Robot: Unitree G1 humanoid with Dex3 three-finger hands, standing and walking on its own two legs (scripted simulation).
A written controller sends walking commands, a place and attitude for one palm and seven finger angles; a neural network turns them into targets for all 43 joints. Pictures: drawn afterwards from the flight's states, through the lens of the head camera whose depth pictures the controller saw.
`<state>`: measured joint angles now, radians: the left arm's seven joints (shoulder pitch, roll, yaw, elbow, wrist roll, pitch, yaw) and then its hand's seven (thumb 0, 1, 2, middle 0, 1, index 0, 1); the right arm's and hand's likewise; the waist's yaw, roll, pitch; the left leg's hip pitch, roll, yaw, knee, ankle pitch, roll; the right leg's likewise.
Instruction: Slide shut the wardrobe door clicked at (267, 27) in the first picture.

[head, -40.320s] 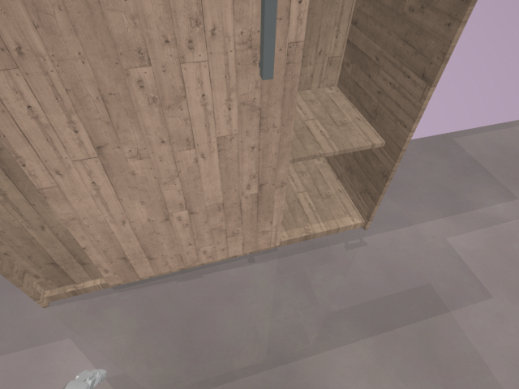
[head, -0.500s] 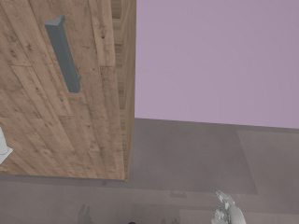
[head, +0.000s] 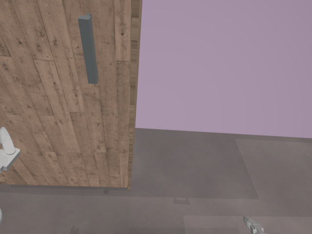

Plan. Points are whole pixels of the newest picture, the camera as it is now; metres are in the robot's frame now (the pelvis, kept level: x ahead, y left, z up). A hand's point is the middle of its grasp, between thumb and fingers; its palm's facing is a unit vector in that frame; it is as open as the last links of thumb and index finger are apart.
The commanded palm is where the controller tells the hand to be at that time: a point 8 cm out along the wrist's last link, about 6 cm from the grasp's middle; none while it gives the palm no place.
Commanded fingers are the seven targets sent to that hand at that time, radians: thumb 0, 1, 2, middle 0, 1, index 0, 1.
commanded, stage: stop stepping back and stand still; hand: left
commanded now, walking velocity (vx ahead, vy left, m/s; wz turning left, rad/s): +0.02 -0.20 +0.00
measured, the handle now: (91, 50) +0.52 +0.25 +0.22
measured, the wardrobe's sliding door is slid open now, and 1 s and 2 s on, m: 0.00 0.00 0.00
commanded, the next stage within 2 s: let the arm hang, fingers relaxed in 0.78 s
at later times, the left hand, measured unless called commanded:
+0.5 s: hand out of the picture +0.13 +0.30 +0.16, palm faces +0.55 -0.80 -0.25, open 7.4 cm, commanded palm +0.07 +0.34 +0.19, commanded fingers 0.00 0.90 0.90 -0.20 -0.30 -0.20 -0.30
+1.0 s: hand (5, 230) +0.12 +0.33 +0.00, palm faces +0.23 -0.86 -0.47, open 7.4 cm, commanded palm none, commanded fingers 0.00 0.90 0.90 -0.20 -0.30 -0.20 -0.30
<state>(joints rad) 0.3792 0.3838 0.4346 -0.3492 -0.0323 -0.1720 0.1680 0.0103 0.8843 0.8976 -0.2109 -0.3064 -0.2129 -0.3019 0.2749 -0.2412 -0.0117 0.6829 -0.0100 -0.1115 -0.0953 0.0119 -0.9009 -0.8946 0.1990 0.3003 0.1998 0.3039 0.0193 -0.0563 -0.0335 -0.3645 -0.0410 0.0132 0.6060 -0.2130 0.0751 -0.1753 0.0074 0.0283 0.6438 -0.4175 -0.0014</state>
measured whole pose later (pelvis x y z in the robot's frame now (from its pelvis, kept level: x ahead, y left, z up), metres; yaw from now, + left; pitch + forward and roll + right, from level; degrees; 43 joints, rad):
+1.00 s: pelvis -0.07 +0.05 -0.01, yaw +5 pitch +0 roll +0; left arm 0.29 0.36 0.17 0.21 0.02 -0.03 0.02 0.00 0.90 0.90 -0.20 -0.30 -0.20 -0.30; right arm 0.13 -0.28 0.00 0.79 -0.02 -0.06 0.01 0.01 -0.90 -0.89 0.20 0.30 0.21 0.30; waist 0.01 0.06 -0.01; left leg -0.41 0.00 0.03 0.64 -0.23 0.02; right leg -0.30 -0.05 -0.03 0.66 -0.37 0.02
